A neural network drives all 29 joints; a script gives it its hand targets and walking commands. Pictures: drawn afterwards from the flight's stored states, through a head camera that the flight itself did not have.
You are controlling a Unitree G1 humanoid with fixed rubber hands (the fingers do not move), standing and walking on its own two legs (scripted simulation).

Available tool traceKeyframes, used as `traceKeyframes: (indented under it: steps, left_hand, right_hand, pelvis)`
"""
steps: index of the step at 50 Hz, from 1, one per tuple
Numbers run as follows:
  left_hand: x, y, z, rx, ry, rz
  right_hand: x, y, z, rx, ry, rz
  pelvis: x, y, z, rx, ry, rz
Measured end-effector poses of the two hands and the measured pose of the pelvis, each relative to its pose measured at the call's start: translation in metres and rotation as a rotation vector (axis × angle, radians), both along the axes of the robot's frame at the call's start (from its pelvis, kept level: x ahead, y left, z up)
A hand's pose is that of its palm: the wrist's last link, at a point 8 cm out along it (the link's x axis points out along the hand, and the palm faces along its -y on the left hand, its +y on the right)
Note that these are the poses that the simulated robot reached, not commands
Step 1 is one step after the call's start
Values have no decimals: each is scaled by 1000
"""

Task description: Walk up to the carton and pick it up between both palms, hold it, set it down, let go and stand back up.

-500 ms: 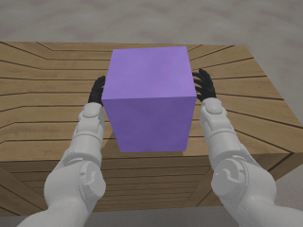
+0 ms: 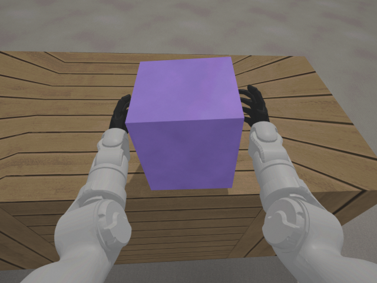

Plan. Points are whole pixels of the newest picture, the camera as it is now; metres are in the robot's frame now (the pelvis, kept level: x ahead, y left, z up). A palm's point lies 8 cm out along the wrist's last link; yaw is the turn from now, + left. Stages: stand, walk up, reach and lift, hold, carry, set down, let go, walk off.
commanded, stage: set down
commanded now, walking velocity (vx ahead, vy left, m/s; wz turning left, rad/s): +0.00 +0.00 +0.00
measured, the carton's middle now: (188, 127) +0.47 +0.03 +0.06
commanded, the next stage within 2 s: none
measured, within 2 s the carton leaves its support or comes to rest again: rests again in 0.62 s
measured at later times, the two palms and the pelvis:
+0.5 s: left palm (121, 131) +0.43 +0.18 +0.08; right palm (259, 125) +0.44 -0.12 +0.12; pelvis +0.00 +0.00 +0.00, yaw +0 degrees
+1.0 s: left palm (118, 134) +0.44 +0.19 +0.07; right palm (261, 128) +0.44 -0.13 +0.10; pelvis -0.01 +0.00 -0.01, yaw -1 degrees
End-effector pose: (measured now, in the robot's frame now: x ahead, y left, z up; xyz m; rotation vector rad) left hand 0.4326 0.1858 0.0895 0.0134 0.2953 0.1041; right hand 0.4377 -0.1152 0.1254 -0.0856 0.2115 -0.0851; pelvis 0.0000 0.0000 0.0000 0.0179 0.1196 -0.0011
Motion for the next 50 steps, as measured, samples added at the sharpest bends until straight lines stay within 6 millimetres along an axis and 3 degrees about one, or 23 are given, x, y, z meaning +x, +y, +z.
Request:
traceKeyframes:
  steps: [18, 28, 40, 50]
  left_hand:
    - [1, -2, -1, -7, -12, -15]
    - [2, 0, -10, -106, 12, 60]
    - [12, 5, -21, -73, 42, 76]
    - [4, 6, -22, -71, 8, 45]
  right_hand:
    - [-2, -4, -5, 14, 12, -9]
    - [-1, -3, -8, 97, 17, -18]
    - [5, -12, -31, 110, 63, -25]
    - [3, -14, -23, 76, 18, 5]
  pelvis:
    - [0, 0, 0, 0, 1, -3]
    - [-3, -1, -1, -4, 17, -6]
    - [-10, -1, -5, -24, 145, -15]
    - [-12, -2, -6, -28, 163, -17]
